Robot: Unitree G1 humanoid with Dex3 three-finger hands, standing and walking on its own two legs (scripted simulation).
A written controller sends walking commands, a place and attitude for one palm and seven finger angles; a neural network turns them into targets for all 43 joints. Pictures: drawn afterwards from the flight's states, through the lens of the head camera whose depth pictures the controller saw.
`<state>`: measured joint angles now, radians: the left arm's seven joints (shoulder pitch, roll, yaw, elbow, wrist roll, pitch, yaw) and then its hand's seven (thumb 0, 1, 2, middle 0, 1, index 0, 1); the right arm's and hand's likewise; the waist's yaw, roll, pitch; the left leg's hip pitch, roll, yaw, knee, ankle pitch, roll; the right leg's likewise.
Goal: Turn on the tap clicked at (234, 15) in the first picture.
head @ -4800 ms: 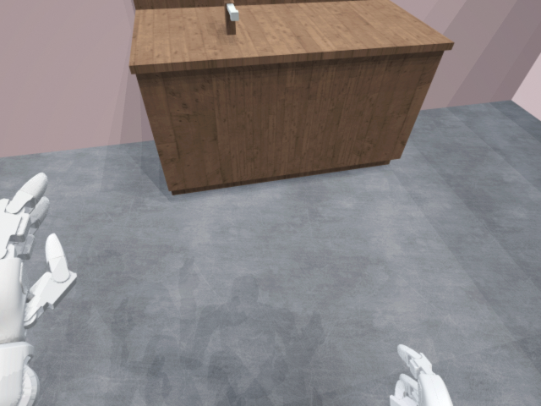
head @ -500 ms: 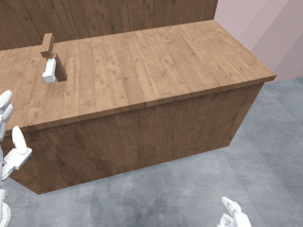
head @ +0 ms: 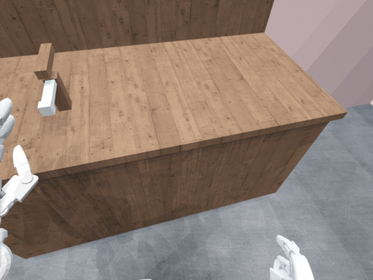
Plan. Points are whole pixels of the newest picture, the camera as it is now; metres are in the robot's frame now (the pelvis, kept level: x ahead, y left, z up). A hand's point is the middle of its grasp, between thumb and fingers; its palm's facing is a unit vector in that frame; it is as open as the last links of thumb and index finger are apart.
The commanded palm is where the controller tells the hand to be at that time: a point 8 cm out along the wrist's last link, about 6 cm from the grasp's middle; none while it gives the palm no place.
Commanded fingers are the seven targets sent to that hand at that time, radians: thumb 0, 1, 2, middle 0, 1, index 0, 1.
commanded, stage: come to a stop and stand still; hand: left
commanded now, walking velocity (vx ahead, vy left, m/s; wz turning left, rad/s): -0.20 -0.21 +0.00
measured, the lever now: (46, 108) +0.46 +0.38 +0.08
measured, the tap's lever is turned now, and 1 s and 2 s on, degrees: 0 0 0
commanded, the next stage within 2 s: look again from close up in 1.22 s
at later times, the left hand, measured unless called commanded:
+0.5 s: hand (74, 192) +0.21 +0.18 +0.17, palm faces +0.39 -0.84 -0.37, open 7.4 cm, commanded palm +0.15 +0.23 +0.19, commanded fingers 0.00 0.90 0.90 -0.20 -0.30 -0.20 -0.30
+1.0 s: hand (57, 229) +0.15 +0.18 +0.17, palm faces +0.42 -0.83 -0.36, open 7.4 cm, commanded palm +0.10 +0.23 +0.19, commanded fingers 0.00 0.90 0.90 -0.20 -0.30 -0.20 -0.30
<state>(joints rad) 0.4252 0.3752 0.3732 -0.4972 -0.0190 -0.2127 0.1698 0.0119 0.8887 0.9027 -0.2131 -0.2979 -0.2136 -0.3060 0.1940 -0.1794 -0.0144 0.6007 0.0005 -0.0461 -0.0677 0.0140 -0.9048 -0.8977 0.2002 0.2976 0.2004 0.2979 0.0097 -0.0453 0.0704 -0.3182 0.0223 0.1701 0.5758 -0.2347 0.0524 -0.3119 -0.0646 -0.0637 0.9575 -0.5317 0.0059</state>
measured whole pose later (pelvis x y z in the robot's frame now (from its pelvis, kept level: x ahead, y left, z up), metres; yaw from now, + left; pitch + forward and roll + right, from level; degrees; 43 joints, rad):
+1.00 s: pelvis -0.06 -0.05 +0.01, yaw +0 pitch -2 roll +0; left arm 0.42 0.32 0.29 -0.44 -0.01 -0.15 0.16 0.01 0.89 0.90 -0.21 -0.30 -0.21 -0.31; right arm 0.22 -0.18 0.05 0.62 -0.01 -0.06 -0.06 0.01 -0.90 -0.90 0.21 0.30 0.21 0.30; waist 0.02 0.02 0.02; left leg -0.27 0.01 0.03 0.55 -0.29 0.00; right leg -0.30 0.03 -0.12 0.44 -0.11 -0.08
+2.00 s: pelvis -0.02 +0.01 +0.01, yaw +1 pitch -3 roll -1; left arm 0.34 0.33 0.35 -0.39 -0.01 -0.26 0.09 0.01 0.89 0.90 -0.21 -0.30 -0.21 -0.31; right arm 0.25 -0.19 0.03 0.58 -0.01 -0.16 0.00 0.01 -0.90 -0.90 0.21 0.30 0.21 0.30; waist 0.06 -0.02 0.02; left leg -0.21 -0.05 0.05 0.57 -0.31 0.08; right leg -0.28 0.03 0.01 0.57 -0.31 -0.03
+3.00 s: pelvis +0.16 +0.10 +0.00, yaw -3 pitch -1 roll +1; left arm 0.46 0.35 0.38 -0.55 -0.03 -0.21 0.16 0.01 0.89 0.90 -0.21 -0.30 -0.21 -0.31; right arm 0.21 -0.27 -0.04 0.60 0.00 -0.12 -0.04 0.02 -0.90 -0.90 0.20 0.30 0.20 0.30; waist 0.01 -0.02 0.11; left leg -0.31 0.05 0.06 0.56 -0.20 -0.01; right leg -0.29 -0.11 -0.06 0.64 -0.32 0.05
